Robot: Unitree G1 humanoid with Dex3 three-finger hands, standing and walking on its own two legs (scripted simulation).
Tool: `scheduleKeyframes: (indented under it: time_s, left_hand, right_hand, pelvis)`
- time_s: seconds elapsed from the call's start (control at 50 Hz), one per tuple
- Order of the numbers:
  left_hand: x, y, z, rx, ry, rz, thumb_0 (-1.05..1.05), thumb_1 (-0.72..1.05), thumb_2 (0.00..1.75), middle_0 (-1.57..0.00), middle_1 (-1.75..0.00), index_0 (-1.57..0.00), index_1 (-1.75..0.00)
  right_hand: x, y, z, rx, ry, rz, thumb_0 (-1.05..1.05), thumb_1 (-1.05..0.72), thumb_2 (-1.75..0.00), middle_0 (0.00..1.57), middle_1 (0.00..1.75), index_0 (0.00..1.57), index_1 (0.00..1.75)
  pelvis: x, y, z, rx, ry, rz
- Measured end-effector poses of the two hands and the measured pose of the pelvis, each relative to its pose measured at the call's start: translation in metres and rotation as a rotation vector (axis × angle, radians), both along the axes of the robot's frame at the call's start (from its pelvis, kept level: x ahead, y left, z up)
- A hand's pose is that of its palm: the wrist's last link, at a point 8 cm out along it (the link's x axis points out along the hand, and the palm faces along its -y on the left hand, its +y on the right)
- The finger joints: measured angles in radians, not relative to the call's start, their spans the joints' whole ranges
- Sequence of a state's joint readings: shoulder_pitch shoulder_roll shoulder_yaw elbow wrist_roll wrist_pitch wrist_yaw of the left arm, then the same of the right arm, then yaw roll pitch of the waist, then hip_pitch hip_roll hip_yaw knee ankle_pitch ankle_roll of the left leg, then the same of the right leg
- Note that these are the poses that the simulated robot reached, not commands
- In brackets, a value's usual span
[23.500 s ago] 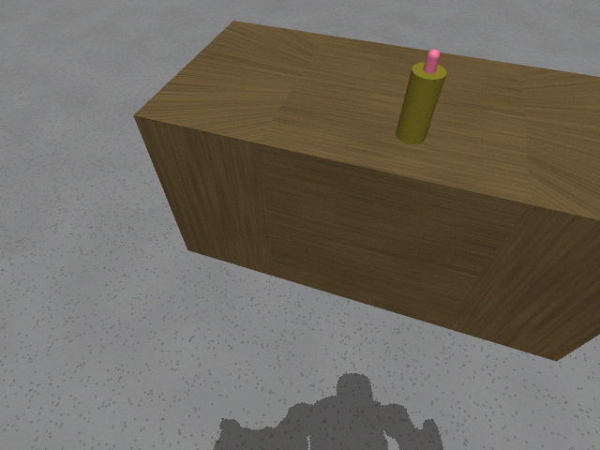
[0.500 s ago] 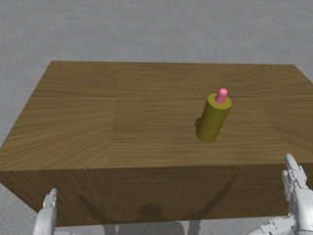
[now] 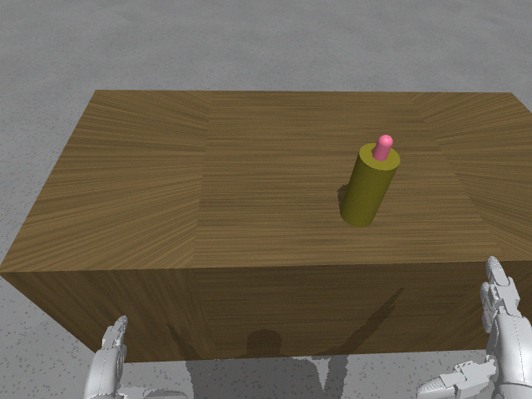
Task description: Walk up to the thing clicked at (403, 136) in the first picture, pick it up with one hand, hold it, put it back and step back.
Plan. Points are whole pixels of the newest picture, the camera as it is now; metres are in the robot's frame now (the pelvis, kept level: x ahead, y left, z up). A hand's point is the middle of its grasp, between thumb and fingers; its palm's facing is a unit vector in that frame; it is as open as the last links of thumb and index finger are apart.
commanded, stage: home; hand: right
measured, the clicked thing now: (370, 180) +0.50 -0.22 +0.00
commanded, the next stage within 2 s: none
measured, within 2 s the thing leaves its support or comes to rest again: neither
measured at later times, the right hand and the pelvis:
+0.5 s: hand (376, 349) +0.20 -0.18 -0.09, palm faces +0.08 +0.97 -0.21, open 17.6 cm; pelvis +0.02 -0.01 +0.00, yaw +1 degrees
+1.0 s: hand (423, 393) +0.15 -0.25 -0.13, palm faces -0.03 +0.93 -0.37, open 17.6 cm; pelvis +0.04 -0.01 +0.00, yaw +0 degrees
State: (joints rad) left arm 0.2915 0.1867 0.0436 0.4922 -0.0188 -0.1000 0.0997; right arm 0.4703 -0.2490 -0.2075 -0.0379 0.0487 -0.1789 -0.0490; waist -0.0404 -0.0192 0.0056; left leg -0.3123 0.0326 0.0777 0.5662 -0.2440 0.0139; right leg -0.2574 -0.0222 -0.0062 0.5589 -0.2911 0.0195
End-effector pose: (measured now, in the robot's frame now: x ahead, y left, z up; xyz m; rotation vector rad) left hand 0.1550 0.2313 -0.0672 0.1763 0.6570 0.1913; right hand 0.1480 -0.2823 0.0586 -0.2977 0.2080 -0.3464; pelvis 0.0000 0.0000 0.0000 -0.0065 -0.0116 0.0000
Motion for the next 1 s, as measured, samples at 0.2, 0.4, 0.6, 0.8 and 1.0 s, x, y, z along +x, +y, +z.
scheduleKeyframes:
  time_s: [0.2,0.4,0.6,0.8,1.0]
  left_hand:
    - [0.0,-0.017,-0.012,-0.034,0.062,-0.012,0.0,0.32,0.63,-0.17,-0.22,-0.16,-0.22]
    - [0.003,-0.006,-0.005,0.029,0.094,0.002,0.01,0.79,0.85,-0.2,-0.28,-0.19,-0.28]
    - [0.009,-0.006,-0.016,0.007,0.157,-0.019,0.01,0.89,0.9,-0.21,-0.29,-0.2,-0.29]
    - [-0.003,0.003,-0.032,0.034,0.303,-0.056,0.01,0.9,0.9,-0.21,-0.3,-0.2,-0.29]
    - [-0.031,0.047,-0.039,0.085,0.419,-0.006,0.01,0.9,0.9,-0.21,-0.29,-0.21,-0.29]
  right_hand:
    - [-0.013,0.032,-0.088,0.167,0.357,0.065,-0.01,0.55,-0.05,0.06,0.05,0.06,0.05]
    - [0.021,0.064,-0.134,0.231,0.501,0.144,-0.01,0.58,-0.03,0.06,0.05,0.06,0.05]
    - [0.032,0.049,-0.123,0.196,0.492,0.072,-0.01,0.56,-0.04,0.06,0.05,0.05,0.05]
    - [0.034,0.045,-0.139,0.156,0.609,0.124,-0.01,0.56,-0.04,0.06,0.05,0.05,0.05]
    - [-0.01,-0.014,-0.148,0.067,0.812,0.03,-0.01,0.57,-0.04,0.06,0.05,0.06,0.05]
  pelvis:
    - [0.003,-0.008,0.002,0.004,0.016,0.0]
    - [0.01,-0.005,0.003,0.008,0.035,0.014]
    - [0.027,-0.008,0.005,0.016,0.025,0.015]
    - [0.033,-0.008,0.005,0.009,0.038,0.007]
    - [0.037,-0.01,0.005,0.005,-0.005,0.004]
